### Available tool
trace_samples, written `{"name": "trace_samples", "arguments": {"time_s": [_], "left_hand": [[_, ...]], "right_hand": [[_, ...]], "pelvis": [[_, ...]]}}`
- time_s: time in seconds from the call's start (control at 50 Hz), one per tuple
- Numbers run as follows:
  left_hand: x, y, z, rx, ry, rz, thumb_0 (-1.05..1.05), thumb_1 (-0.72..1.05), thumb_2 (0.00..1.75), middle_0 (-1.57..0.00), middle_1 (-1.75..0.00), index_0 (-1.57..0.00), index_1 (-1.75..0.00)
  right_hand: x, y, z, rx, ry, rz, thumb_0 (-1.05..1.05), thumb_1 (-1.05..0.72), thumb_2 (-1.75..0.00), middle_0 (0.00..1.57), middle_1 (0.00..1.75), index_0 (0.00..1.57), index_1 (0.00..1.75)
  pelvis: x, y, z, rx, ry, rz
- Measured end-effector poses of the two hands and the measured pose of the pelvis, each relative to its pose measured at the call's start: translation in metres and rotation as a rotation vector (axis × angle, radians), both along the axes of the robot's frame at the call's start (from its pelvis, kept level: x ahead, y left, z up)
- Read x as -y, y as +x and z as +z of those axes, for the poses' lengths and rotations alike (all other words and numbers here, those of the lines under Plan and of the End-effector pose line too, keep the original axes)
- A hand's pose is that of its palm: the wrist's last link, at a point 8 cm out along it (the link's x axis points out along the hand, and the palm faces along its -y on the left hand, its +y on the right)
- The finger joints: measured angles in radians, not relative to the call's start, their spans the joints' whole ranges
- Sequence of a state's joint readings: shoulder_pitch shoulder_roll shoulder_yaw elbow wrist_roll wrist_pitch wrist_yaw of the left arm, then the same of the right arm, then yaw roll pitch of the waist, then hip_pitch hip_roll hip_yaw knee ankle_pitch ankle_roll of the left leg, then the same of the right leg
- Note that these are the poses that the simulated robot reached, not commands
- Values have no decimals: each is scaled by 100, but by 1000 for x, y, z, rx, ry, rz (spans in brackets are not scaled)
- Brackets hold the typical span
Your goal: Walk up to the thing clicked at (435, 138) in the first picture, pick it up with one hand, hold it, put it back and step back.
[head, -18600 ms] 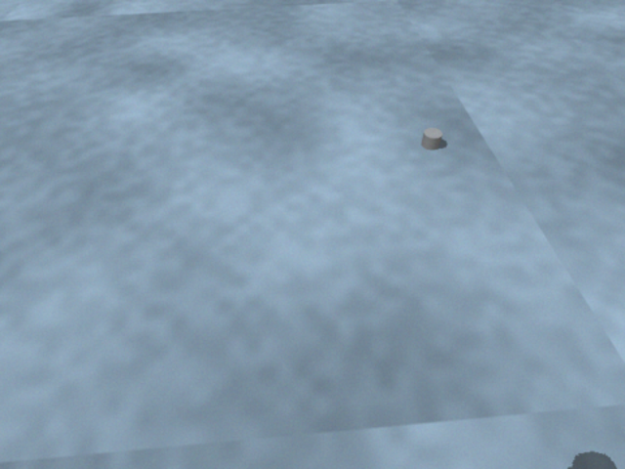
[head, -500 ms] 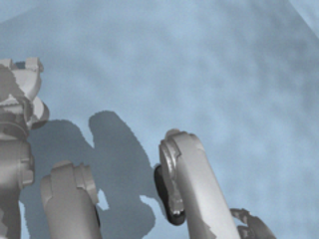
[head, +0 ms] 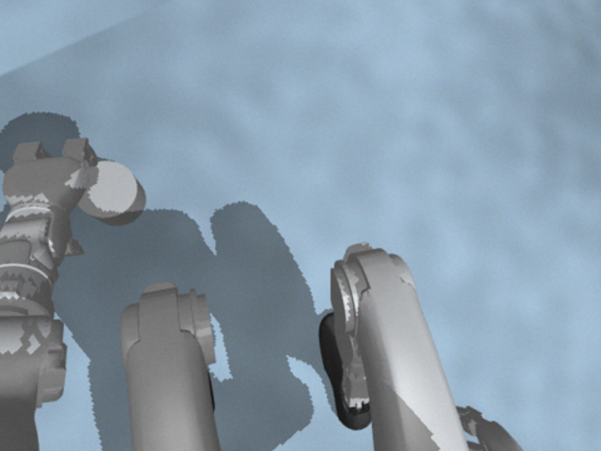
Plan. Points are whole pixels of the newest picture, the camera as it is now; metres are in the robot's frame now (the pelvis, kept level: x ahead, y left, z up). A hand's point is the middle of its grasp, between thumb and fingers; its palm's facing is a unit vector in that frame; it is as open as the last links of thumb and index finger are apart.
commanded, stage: close in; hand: left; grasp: from above
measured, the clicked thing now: (112, 194) +0.49 +0.24 -0.29
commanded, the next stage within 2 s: rest palm in 0.04 s
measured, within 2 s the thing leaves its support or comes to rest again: neither
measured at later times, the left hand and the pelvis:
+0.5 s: hand (101, 195) +0.47 +0.24 -0.24, palm faces -0.47 -0.07 -0.88, open 13.8 cm; pelvis +0.00 +0.01 -0.02, yaw -3 degrees
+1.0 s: hand (106, 199) +0.47 +0.24 -0.26, palm faces -0.46 -0.09 -0.88, open 13.7 cm; pelvis +0.00 +0.01 -0.03, yaw -5 degrees
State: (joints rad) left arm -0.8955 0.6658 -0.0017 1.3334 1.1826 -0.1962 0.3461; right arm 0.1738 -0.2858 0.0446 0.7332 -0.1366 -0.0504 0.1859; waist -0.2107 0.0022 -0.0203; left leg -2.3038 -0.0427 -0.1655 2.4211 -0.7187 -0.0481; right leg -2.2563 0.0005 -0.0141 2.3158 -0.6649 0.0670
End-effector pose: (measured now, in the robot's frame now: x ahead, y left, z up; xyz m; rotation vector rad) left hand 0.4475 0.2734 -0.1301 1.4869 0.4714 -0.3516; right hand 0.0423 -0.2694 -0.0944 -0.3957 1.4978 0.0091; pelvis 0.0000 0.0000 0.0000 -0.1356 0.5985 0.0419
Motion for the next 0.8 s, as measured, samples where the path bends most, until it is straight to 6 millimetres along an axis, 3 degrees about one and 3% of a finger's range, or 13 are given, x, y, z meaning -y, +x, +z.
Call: {"name": "trace_samples", "arguments": {"time_s": [0.1,0.18,0.34,0.54,0.66,0.8], "left_hand": [[16,2,3,34,-28,-59,0,-48,98,-10,-109,-12,-106],[27,11,-2,55,-26,-73,0,-46,98,-11,-110,-13,-106],[35,23,-27,55,-3,-37,0,-44,94,-9,-108,-12,-105],[26,36,-57,40,3,30,0,-45,92,-8,-106,-11,-103],[23,39,-66,30,-14,31,0,-46,92,-8,-106,-10,-103],[24,33,-68,21,-29,11,0,-46,94,-8,-106,-10,-103]], "right_hand": [[10,23,11,75,-67,41,0,-92,-89,20,30,21,30],[13,28,21,130,-108,55,0,-92,-89,20,30,21,30],[6,-7,23,75,-109,39,0,-91,-89,20,30,20,30],[-19,-55,13,-75,-13,-1,0,-91,-89,20,30,21,30],[-28,-59,10,-106,31,4,0,-91,-89,20,30,21,30],[-24,-44,12,-80,45,46,0,-91,-89,20,30,21,30]], "pelvis": [[-3,-3,1,6,-8,-1],[-5,-6,-2,12,-16,-8],[-7,-7,-11,12,-28,-18],[-9,0,-21,17,-42,-32],[-9,5,-24,15,-55,-38],[-8,7,-22,24,-58,-40]]}}
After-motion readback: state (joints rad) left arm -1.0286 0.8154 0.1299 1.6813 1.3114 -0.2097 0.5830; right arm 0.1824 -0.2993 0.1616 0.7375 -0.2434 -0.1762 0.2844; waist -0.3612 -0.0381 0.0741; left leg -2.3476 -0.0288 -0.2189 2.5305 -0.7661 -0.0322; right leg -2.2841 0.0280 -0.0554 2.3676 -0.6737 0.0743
